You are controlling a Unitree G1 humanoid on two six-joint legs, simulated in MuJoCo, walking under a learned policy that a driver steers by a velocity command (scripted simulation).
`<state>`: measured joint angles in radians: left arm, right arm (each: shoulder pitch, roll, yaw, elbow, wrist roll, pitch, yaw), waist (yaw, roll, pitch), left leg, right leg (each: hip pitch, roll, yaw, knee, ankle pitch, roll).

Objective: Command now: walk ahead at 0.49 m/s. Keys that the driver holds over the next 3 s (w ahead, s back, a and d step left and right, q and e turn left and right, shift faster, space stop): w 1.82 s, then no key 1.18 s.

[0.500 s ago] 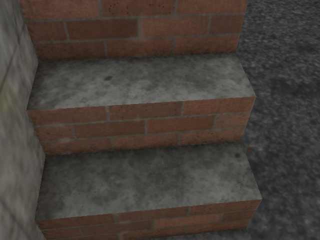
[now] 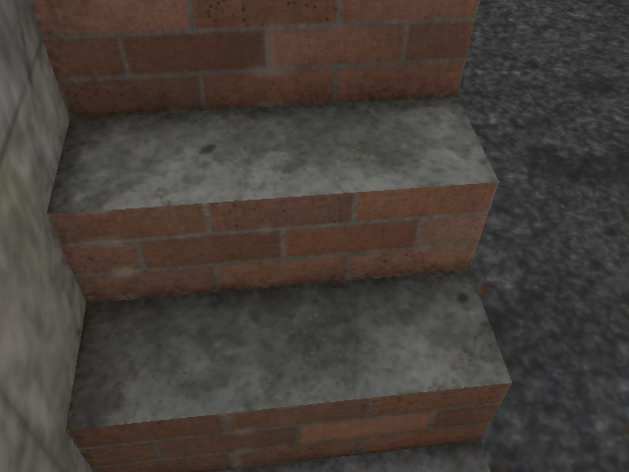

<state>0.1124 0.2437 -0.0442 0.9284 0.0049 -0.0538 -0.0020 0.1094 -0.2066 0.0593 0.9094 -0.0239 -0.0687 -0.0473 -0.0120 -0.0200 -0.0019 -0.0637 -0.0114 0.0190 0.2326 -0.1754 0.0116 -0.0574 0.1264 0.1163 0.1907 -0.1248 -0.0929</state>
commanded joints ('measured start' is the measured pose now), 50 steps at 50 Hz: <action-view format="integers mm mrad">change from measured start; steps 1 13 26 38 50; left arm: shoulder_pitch -40 -69 -87 -91 -91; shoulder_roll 101 103 106 112 113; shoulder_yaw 19 10 4 -1 -2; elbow -57 -41 -31 -27 -24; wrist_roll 0 4 1 8 6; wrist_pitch -13 -21 -24 -29 -31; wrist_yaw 1 7 8 3 3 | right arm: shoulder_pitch -45 -71 -102 -114 -117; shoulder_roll -102 -101 -102 -105 -104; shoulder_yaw -20 -24 -25 -26 -28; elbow -60 -60 -73 -72 -70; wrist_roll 0 4 3 8 9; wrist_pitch -13 -10 -4 -4 -3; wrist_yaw -1 10 13 18 17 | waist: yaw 1 6 5 8 7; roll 23 23 18 21 23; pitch -62 -60 -73 -68 -78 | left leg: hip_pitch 38 29 37 31 34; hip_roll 134 137 137 139 139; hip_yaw -102 -104 -105 -107 -104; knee -10 -22 -13 -13 -4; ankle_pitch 145 117 112 104 112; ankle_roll -2 -5 -16 -18 -22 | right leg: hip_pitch -8 -3 -29 -36 -29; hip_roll -215 -220 -228 -230 -230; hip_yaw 126 122 126 137 139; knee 11 -9 -3 -21 -15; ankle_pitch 298 267 259 203 230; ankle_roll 29 24 29 20 19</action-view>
